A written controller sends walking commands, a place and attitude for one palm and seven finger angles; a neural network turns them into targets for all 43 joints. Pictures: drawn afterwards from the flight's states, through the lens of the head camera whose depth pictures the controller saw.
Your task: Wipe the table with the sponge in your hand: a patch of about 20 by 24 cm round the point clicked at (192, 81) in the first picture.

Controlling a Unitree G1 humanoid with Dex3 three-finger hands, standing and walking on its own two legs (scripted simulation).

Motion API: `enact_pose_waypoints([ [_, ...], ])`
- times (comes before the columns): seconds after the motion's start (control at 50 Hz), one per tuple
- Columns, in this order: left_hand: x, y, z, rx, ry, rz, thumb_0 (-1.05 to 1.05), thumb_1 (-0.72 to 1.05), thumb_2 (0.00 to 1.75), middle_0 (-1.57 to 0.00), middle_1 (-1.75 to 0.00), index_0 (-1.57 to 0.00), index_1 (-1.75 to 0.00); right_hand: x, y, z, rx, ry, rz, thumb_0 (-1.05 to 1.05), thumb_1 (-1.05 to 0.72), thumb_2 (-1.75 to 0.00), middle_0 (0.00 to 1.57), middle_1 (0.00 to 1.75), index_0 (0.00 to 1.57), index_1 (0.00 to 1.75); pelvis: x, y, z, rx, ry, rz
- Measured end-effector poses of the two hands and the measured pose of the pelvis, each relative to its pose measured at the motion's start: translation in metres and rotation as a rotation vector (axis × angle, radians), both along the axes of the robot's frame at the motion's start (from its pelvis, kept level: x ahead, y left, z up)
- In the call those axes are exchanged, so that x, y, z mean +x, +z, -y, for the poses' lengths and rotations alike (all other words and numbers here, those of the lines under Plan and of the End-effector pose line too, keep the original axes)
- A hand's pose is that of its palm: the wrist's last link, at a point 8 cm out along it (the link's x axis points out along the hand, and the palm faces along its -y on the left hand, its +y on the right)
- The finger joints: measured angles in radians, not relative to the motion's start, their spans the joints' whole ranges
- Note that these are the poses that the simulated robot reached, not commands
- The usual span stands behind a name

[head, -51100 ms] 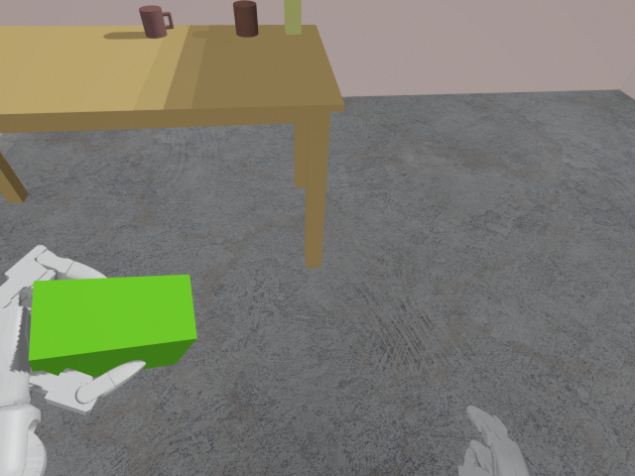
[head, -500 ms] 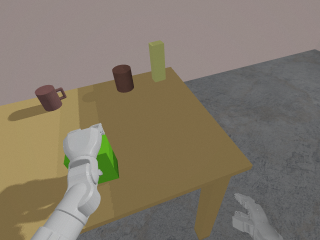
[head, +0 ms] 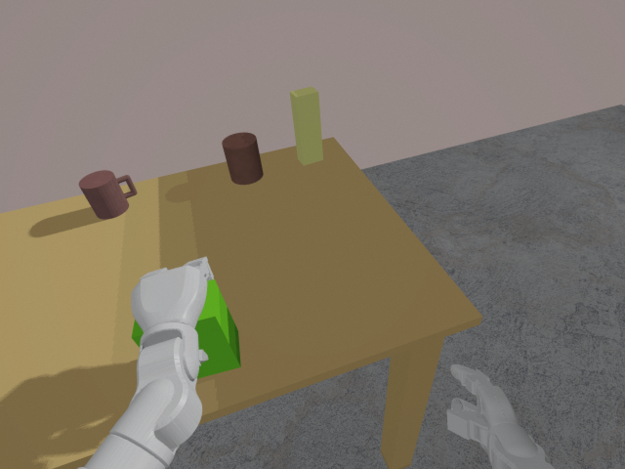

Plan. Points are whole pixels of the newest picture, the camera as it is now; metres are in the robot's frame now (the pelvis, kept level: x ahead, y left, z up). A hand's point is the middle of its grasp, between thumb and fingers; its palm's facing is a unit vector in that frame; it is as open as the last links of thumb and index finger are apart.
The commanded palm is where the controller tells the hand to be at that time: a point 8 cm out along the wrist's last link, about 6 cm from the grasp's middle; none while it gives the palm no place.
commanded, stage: slide across to the third lane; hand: left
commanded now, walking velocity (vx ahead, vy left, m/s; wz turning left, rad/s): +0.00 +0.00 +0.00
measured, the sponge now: (196, 342) +0.28 +0.22 +0.02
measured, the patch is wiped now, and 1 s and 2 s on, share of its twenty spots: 0.60 0.70 0.85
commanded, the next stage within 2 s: wipe forward along the third lane in 0.54 s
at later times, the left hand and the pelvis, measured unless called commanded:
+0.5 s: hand (228, 309) +0.30 +0.16 +0.07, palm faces +0.05 -0.04 -1.00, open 10.6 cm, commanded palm +0.27 +0.14 +0.12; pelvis -0.01 -0.02 +0.00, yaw +1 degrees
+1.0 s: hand (244, 296) +0.32 +0.15 +0.07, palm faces +0.01 -0.04 -1.00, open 10.5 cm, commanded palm +0.31 +0.14 +0.11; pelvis -0.02 -0.03 +0.00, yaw +1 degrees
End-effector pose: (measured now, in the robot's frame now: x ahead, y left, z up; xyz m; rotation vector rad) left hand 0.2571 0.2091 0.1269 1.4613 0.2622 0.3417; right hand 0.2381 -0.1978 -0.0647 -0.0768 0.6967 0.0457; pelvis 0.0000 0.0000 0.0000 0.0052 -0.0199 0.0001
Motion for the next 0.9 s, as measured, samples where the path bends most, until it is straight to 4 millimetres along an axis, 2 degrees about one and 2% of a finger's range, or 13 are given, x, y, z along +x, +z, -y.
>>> enact_pose_waypoints([
  [0.2,0.000,0.000,0.018,0.012,-0.043,-0.017,-0.02,-0.52,1.03,-0.64,-1.35,-0.67,-1.34,-0.004,-0.002,0.009,-0.004,-0.006,0.023,0.01,-0.91,-0.90,0.19,0.30,0.19,0.29,-0.006,0.000,0.006,0.004,0.008,0.012],
  [0.56,0.023,0.000,0.056,0.030,-0.070,-0.017,-0.03,-0.54,1.03,-0.66,-1.33,-0.70,-1.32,-0.010,-0.007,0.006,0.035,0.026,0.024,0.01,-0.90,-0.90,0.19,0.30,0.19,0.29,-0.014,-0.002,0.019,0.010,0.025,0.007],
  [0.72,0.031,-0.001,0.065,0.035,-0.061,-0.023,-0.03,-0.54,1.03,-0.66,-1.33,-0.70,-1.32,-0.017,-0.011,0.018,0.023,0.008,0.001,0.01,-0.90,-0.90,0.19,0.30,0.19,0.29,-0.016,-0.003,0.021,0.012,0.024,0.002],
  [0.9,0.040,-0.002,0.066,0.035,-0.053,-0.047,-0.02,-0.55,1.03,-0.68,-1.31,-0.72,-1.30,-0.033,-0.018,0.031,-0.007,-0.032,-0.036,0.01,-0.91,-0.90,0.19,0.30,0.19,0.29,-0.020,-0.004,0.025,0.013,0.024,-0.009],
])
